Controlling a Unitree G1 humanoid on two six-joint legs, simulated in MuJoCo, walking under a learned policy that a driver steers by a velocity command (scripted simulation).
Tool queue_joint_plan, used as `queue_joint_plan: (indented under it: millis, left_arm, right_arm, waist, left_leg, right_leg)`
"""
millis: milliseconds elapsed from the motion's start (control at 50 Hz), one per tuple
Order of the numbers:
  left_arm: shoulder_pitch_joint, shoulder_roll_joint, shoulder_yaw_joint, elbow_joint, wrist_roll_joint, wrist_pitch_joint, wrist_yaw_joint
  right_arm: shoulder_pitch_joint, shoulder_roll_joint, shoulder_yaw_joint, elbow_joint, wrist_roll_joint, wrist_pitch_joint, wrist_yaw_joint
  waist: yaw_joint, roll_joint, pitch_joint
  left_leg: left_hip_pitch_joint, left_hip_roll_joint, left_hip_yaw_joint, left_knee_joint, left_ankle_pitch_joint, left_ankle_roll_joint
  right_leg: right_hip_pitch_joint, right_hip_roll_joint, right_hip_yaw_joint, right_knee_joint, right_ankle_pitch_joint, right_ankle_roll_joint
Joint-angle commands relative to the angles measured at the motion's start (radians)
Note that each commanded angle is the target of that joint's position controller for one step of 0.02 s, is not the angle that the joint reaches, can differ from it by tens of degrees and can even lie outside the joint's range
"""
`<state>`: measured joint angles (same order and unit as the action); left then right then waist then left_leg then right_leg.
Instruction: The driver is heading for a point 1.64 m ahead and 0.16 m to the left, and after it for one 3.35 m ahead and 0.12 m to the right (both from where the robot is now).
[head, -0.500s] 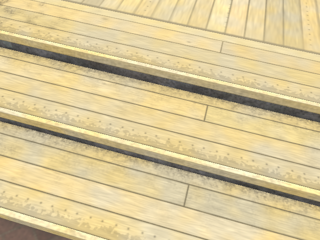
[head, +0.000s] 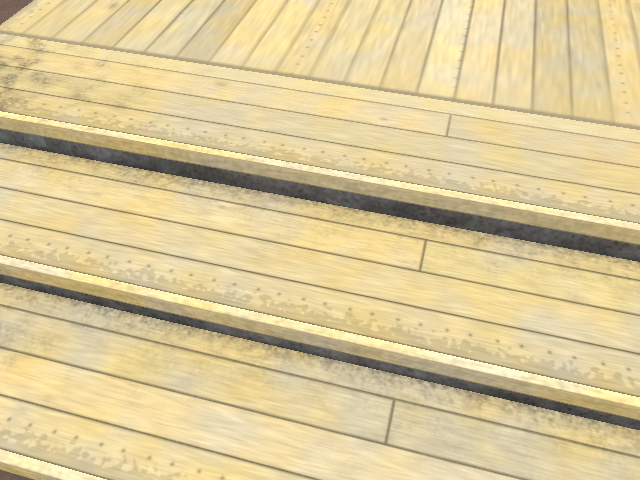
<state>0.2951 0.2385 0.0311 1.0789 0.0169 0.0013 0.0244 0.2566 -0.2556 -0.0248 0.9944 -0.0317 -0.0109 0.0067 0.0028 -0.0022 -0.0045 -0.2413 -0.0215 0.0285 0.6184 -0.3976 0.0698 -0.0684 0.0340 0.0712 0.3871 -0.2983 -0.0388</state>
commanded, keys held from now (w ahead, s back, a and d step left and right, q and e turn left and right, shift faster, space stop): w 1.00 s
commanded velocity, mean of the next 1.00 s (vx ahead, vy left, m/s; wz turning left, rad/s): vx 0.45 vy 0.00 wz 0.00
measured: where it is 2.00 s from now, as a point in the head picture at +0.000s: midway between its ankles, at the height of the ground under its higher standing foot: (349, 171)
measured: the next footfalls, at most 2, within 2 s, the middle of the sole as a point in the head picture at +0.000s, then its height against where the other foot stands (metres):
right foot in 0.60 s outside the picture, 0.11 m higher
left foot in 1.26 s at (351, 287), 0.11 m higher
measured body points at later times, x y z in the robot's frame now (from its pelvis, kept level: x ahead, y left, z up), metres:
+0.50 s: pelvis +0.20 +0.00 -0.01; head +0.23 -0.01 +0.44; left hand +0.42 +0.20 -0.11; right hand +0.05 -0.22 -0.15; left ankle +0.01 +0.10 -0.74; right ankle +0.31 -0.11 -0.54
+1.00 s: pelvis +0.52 -0.09 +0.11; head +0.54 -0.11 +0.56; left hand +0.42 +0.13 -0.02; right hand +0.69 -0.28 -0.01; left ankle +0.63 +0.05 -0.45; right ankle +0.45 -0.12 -0.63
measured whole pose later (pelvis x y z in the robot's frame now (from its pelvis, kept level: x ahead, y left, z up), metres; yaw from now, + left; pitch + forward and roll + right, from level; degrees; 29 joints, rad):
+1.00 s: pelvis +0.52 -0.09 +0.11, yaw -1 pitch +3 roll +1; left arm 0.54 0.14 0.02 1.08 0.02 -0.12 0.01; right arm 0.09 -0.16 -0.01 0.80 -0.04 -0.03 0.02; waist 0.06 0.03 -0.02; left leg -1.01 0.08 0.03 1.52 -0.13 0.08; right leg -0.12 0.09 -0.09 0.35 -0.28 -0.13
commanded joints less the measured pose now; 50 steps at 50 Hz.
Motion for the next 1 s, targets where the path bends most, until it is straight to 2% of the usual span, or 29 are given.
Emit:
queue_joint_plan:
  millis: [20,40,60,80,100,120,140,200,280,300,340,400,460,500,520,540,560,580,600,620,640,660,700,740,780,840,900,940,1000]
  left_arm:
    - [-0.080,0.158,0.034,-0.057,-0.008,-0.025,-0.007]
    - [-0.105,0.149,0.034,-0.069,-0.011,-0.029,-0.009]
    - [-0.130,0.121,0.027,-0.087,-0.005,-0.038,-0.010]
    - [-0.155,0.044,0.005,-0.120,-0.012,-0.049,-0.018]
    - [-0.171,0.085,0.013,-0.148,0.010,-0.054,-0.021]
    - [-0.167,0.119,0.023,-0.138,0.025,-0.055,-0.026]
    - [-0.134,0.092,0.019,-0.118,0.020,-0.059,-0.038]
    - [-0.118,0.065,0.014,-0.104,0.023,-0.063,-0.059]
    - [-0.218,0.049,0.008,-0.150,0.026,-0.054,-0.060]
    - [-0.213,0.023,0.002,-0.148,0.024,-0.047,-0.054]
    - [-0.298,0.033,0.001,-0.193,0.026,-0.041,-0.049]
    - [-0.418,0.021,0.000,-0.287,0.014,-0.032,-0.028]
    - [-0.580,-0.024,-0.039,-0.434,0.006,-0.036,-0.016]
    - [-0.642,-0.039,-0.068,-0.509,0.005,-0.038,-0.028]
    - [-0.577,-0.080,-0.092,-0.513,0.001,-0.031,-0.044]
    - [-0.470,-0.082,-0.089,-0.483,-0.002,-0.029,-0.052]
    - [-0.289,-0.039,-0.063,-0.420,-0.002,-0.023,-0.047]
    - [-0.071,0.014,-0.037,-0.361,-0.006,-0.019,-0.034]
    - [0.111,0.058,-0.011,-0.307,0.001,-0.016,-0.023]
    - [0.168,0.172,0.027,-0.253,0.026,-0.028,-0.012]
    - [0.199,0.307,0.066,-0.208,0.005,-0.018,0.002]
    - [0.046,0.276,0.069,-0.233,-0.004,-0.027,-0.010]
    - [-0.076,0.094,0.037,-0.184,0.005,-0.047,-0.018]
    - [-0.063,-0.059,0.002,-0.118,0.026,-0.072,-0.022]
    - [-0.004,-0.066,-0.002,-0.070,0.025,-0.111,-0.035]
    - [0.019,-0.005,0.013,-0.059,-0.003,-0.132,-0.040]
    - [0.121,0.004,0.008,-0.058,-0.021,-0.137,-0.022]
    - [0.291,0.011,0.011,-0.014,-0.011,-0.137,-0.009]
    - [0.387,0.006,0.007,-0.002,0.014,-0.126,0.000]
  right_arm:
    - [-0.011,-0.045,-0.011,-0.056,0.006,-0.043,0.008]
    - [0.065,-0.044,-0.016,-0.023,0.008,-0.048,0.002]
    - [0.150,-0.074,-0.026,0.007,0.004,-0.055,-0.008]
    - [0.255,-0.165,-0.048,0.024,-0.001,-0.063,-0.017]
    - [0.341,-0.227,-0.067,0.063,0.007,-0.056,-0.010]
    - [0.248,-0.165,-0.054,0.042,0.004,-0.053,-0.008]
    - [0.165,-0.124,-0.043,0.011,0.007,-0.058,-0.004]
    - [0.129,-0.083,-0.027,0.004,0.010,-0.080,-0.005]
    - [0.243,-0.061,-0.015,0.055,0.016,-0.091,-0.011]
    - [0.302,-0.059,-0.013,0.074,0.008,-0.089,-0.012]
    - [0.348,-0.054,-0.010,0.092,0.006,-0.086,-0.021]
    - [0.387,-0.081,-0.019,0.107,-0.014,-0.090,-0.032]
    - [0.352,-0.055,-0.007,0.117,-0.022,-0.093,-0.037]
    - [0.356,-0.047,0.005,0.133,-0.005,-0.087,-0.044]
    - [0.286,-0.026,0.014,0.113,0.019,-0.077,-0.041]
    - [0.241,-0.052,0.017,0.086,0.048,-0.083,-0.035]
    - [0.252,-0.146,-0.001,0.071,0.049,-0.085,-0.024]
    - [0.246,-0.220,-0.024,0.072,0.051,-0.090,-0.018]
    - [0.219,-0.255,-0.049,0.069,0.066,-0.093,-0.009]
    - [0.265,-0.140,-0.034,0.058,0.068,-0.102,0.009]
    - [0.292,-0.040,-0.026,0.001,0.059,-0.113,0.030]
    - [0.306,-0.028,-0.030,-0.021,0.029,-0.111,0.035]
    - [0.176,0.018,-0.021,-0.077,-0.005,-0.090,0.027]
    - [0.108,0.049,-0.009,-0.113,-0.002,-0.051,0.016]
    - [0.074,0.077,0.007,-0.165,0.003,-0.035,0.004]
    - [-0.011,0.055,0.016,-0.215,-0.010,-0.024,0.004]
    - [-0.091,0.012,0.002,-0.217,-0.009,-0.028,0.023]
    - [-0.115,0.058,0.006,-0.210,-0.005,-0.026,0.017]
    - [-0.255,0.087,0.012,-0.267,-0.003,-0.020,0.001]
  waist:
    - [-0.049,-0.114,0.161]
    - [-0.083,-0.086,0.144]
    - [-0.112,-0.014,0.122]
    - [-0.145,0.208,0.075]
    - [-0.146,0.278,0.092]
    - [-0.080,0.117,0.152]
    - [-0.036,0.073,0.162]
    - [-0.004,0.059,0.112]
    - [-0.029,0.067,0.083]
    - [-0.042,0.116,0.067]
    - [-0.056,0.093,0.104]
    - [-0.059,0.111,0.163]
    - [-0.037,0.043,0.257]
    - [-0.047,0.015,0.246]
    - [-0.001,-0.035,0.194]
    - [0.035,-0.016,0.084]
    - [0.089,0.086,-0.068]
    - [0.195,0.154,-0.209]
    - [0.285,0.183,-0.302]
    - [0.226,0.023,-0.316]
    - [0.157,-0.319,-0.442]
    - [0.057,-0.150,-0.415]
    - [-0.017,0.048,-0.083]
    - [-0.057,0.026,0.013]
    - [-0.066,-0.059,0.012]
    - [-0.087,0.003,0.037]
    - [-0.027,-0.030,0.017]
    - [0.026,-0.069,-0.021]
    - [0.054,-0.063,0.024]
  left_leg:
    - [0.032,0.013,0.030,-0.113,0.048,0.023]
    - [0.175,-0.021,0.044,-0.196,0.087,0.025]
    - [0.308,0.022,-0.040,-0.264,0.065,0.032]
    - [0.421,0.229,-0.388,-0.444,-0.176,0.090]
    - [0.401,0.392,-0.651,-0.533,-0.268,0.171]
    - [0.315,0.385,-0.616,-0.525,-0.308,0.178]
    - [0.255,0.339,-0.529,-0.528,-0.252,0.158]
    - [0.255,0.235,-0.300,-0.531,0.104,0.116]
    - [0.321,0.226,-0.182,-0.472,0.511,0.133]
    - [0.357,0.237,-0.186,-0.447,0.572,0.156]
    - [0.405,0.268,-0.207,-0.458,0.548,0.181]
    - [0.536,0.365,-0.283,-0.474,0.438,0.246]
    - [0.451,0.333,-0.198,-0.531,0.362,0.165]
    - [0.345,0.268,-0.101,-0.638,0.431,0.124]
    - [0.132,0.225,-0.016,-0.694,0.608,0.105]
    - [0.029,0.215,0.010,-0.647,1.034,0.100]
    - [0.050,0.226,0.029,-0.456,1.468,0.112]
    - [0.114,0.252,0.020,-0.229,1.679,0.092]
    - [0.168,0.229,0.008,0.042,1.671,0.055]
    - [-0.011,0.105,-0.038,0.419,0.924,0.006]
    - [-0.213,-0.133,-0.133,0.884,0.122,-0.027]
    - [-0.274,-0.067,-0.281,1.023,0.183,-0.001]
    - [-0.370,0.033,-0.130,1.032,0.245,0.018]
    - [-0.382,0.077,-0.154,0.971,0.254,0.055]
    - [-0.496,0.060,-0.149,1.091,0.198,0.078]
    - [-0.574,0.086,-0.137,0.872,0.306,0.064]
    - [-0.606,0.088,-0.001,0.707,0.444,0.007]
    - [-0.792,0.085,0.043,0.858,0.372,-0.002]
    - [-1.130,0.096,0.048,1.161,0.141,0.001]
  right_leg:
    - [-0.214,-0.229,0.246,-0.224,-0.292,-0.151]
    - [-0.285,-0.178,0.186,-0.152,-0.242,-0.129]
    - [-0.373,-0.124,0.119,-0.019,-0.170,-0.103]
    - [-0.522,0.001,-0.028,0.261,-0.155,-0.052]
    - [-0.625,0.037,-0.078,0.462,-0.269,-0.048]
    - [-0.636,-0.032,-0.016,0.594,-0.192,-0.061]
    - [-0.620,-0.063,-0.014,0.634,-0.109,-0.064]
    - [-0.577,-0.098,-0.065,0.650,0.053,-0.034]
    - [-0.666,-0.100,-0.121,0.658,0.089,0.010]
    - [-0.707,-0.082,-0.163,0.762,0.027,0.012]
    - [-0.861,-0.111,-0.150,0.850,-0.003,0.012]
    - [-1.286,-0.126,-0.090,1.385,-0.253,-0.016]
    - [-1.468,-0.145,-0.077,1.466,-0.439,-0.070]
    - [-1.317,-0.152,-0.190,1.213,-0.403,-0.074]
    - [-0.927,-0.135,-0.234,0.930,-0.221,-0.094]
    - [-0.549,-0.074,-0.261,0.783,0.006,-0.106]
    - [-0.311,0.017,-0.308,0.828,-0.011,-0.099]
    - [-0.124,0.054,-0.273,0.777,0.005,-0.109]
    - [-0.004,0.056,-0.185,0.597,0.002,-0.124]
    - [0.128,-0.121,0.189,0.376,-0.055,-0.180]
    - [0.187,-0.387,0.821,0.010,0.163,-0.235]
    - [0.099,-0.399,0.897,-0.043,0.025,-0.212]
    - [-0.231,-0.341,0.610,-0.015,-0.201,-0.174]
    - [-0.402,-0.240,0.335,-0.009,-0.136,-0.127]
    - [-0.387,-0.240,0.266,-0.061,-0.021,-0.153]
    - [-0.374,-0.185,0.095,-0.153,0.037,-0.089]
    - [-0.219,-0.159,0.021,-0.189,0.345,-0.072]
    - [0.024,-0.184,0.049,-0.138,0.507,-0.089]
    - [0.197,-0.227,0.125,-0.114,0.375,-0.137]
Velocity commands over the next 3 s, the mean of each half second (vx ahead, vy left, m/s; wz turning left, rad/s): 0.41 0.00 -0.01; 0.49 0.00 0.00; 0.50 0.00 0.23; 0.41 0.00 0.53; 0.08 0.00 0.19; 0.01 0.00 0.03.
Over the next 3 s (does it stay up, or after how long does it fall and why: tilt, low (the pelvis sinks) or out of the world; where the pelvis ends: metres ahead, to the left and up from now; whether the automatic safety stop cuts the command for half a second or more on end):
stays up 1.31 -0.01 0.33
